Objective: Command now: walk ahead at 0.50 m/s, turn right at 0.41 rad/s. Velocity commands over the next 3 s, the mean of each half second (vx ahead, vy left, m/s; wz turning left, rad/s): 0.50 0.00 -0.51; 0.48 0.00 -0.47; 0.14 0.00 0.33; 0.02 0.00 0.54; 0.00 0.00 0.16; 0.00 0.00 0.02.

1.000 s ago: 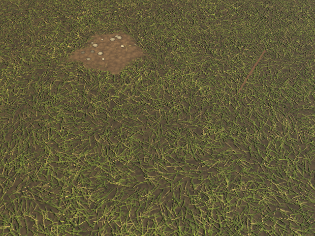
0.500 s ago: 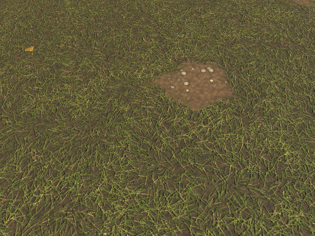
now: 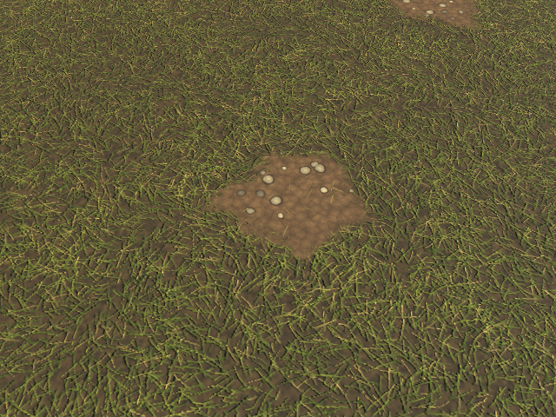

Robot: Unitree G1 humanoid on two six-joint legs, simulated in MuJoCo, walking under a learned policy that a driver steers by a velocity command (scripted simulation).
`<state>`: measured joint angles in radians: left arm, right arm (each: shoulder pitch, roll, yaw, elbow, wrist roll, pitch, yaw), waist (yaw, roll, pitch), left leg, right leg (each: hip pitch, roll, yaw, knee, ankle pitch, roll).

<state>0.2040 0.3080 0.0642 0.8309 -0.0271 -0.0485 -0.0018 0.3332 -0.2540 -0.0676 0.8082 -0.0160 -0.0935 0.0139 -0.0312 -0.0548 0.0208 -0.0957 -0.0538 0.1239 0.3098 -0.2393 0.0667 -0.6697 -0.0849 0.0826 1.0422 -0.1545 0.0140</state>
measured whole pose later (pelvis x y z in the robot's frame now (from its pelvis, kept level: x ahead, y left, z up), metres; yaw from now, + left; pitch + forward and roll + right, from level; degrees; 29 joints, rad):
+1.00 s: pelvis +0.54 -0.09 +0.00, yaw -31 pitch +2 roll +1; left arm 0.17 0.30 0.06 0.67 0.00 -0.04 0.00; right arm 0.33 -0.25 -0.06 0.83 0.00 -0.09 0.02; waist -0.06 -0.04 0.03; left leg -0.15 -0.03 0.02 0.32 -0.19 0.03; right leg -0.59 -0.06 0.06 0.91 -0.26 0.01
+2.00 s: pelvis +0.65 -0.15 -0.01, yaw +0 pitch +2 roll -1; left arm 0.10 0.30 0.08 0.78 -0.01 -0.01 0.01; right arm 0.17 -0.31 -0.06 0.62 0.01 0.05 -0.03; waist -0.02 0.01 0.03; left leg -0.32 -0.10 -0.19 0.51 -0.21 0.04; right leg -0.35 0.03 0.08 0.65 -0.34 0.07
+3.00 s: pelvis +0.65 -0.13 -0.01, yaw +2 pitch -2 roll +0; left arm 0.19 0.26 0.03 1.07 0.00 0.01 0.04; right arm 0.24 -0.24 -0.02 0.90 -0.01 0.00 -0.02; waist 0.02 0.00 0.04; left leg -0.17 -0.03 -0.05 0.50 -0.30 0.01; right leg -0.20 -0.04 0.06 0.49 -0.26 0.06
